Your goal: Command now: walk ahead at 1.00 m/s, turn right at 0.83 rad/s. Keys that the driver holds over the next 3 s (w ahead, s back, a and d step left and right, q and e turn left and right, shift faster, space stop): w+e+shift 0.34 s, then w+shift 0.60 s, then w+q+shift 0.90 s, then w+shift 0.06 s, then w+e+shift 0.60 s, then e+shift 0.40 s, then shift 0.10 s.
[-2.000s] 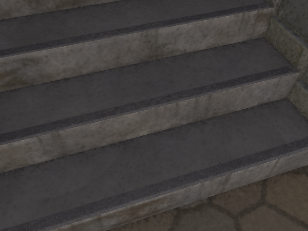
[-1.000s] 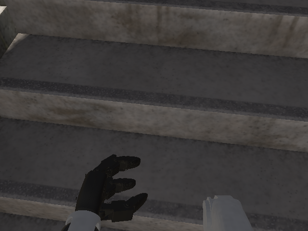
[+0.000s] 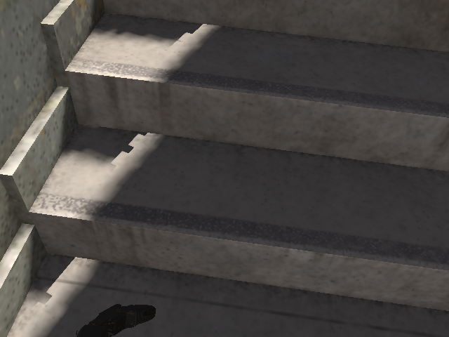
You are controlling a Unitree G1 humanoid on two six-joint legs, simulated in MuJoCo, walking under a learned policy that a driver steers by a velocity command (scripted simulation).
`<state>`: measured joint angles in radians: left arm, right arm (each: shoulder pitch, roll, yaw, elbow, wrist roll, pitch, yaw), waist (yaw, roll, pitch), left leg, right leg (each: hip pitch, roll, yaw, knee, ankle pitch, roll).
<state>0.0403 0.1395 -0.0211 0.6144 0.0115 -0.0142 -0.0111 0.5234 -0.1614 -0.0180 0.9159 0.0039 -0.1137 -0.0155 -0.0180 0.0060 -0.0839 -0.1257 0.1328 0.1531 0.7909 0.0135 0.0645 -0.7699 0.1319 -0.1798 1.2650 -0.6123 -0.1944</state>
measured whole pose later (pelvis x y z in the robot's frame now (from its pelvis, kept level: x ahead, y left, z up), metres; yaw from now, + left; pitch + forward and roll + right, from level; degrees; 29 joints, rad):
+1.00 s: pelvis +0.79 -0.20 +0.47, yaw -28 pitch +4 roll -1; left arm 0.54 0.25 0.05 1.07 0.04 -0.10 -0.01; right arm -0.11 -0.06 0.04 0.45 -0.01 -0.10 -0.02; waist 0.03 -0.02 -0.07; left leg -1.28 -0.03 -0.02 2.16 -0.54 0.18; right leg -0.11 0.07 0.02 0.37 -0.32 -0.06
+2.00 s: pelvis +1.62 -0.28 +0.93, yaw +16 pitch +4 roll +2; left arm 0.15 0.15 0.02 0.57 0.07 -0.12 -0.03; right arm 0.35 -0.24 -0.06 0.84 -0.05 -0.03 -0.02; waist 0.04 -0.01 -0.08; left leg -0.46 -0.22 0.00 0.85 -0.44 0.13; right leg -0.86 -0.01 0.12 2.20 -0.16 -0.08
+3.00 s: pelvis +2.41 -0.28 +1.12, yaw -28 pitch +1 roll +2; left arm 0.04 0.28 0.07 0.50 -0.04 0.04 -0.04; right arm 0.28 -0.33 -0.11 0.82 0.04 -0.04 -0.07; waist -0.05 -0.03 0.07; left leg -0.03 0.11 0.27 0.56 -0.48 -0.06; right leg -0.58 -0.01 -0.04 0.68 -0.08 -0.06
